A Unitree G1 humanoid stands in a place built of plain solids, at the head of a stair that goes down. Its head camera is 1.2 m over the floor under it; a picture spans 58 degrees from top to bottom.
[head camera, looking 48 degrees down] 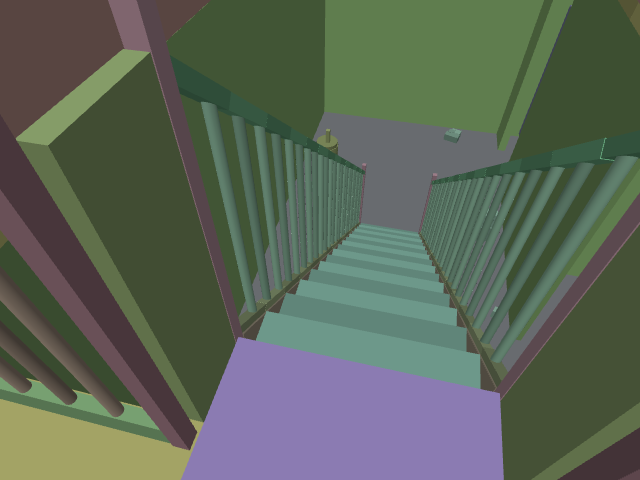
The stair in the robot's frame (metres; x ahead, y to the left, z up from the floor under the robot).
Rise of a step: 0.19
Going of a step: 0.22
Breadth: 0.79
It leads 13 degrees to the right of straight ahead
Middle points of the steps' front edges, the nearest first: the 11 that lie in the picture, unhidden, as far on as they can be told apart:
0.59 -0.13 0.00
0.80 -0.18 -0.19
1.02 -0.23 -0.38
1.24 -0.28 -0.58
1.46 -0.33 -0.77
1.68 -0.38 -0.96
1.90 -0.43 -1.15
2.11 -0.49 -1.35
2.33 -0.54 -1.54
2.55 -0.59 -1.73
2.77 -0.64 -1.92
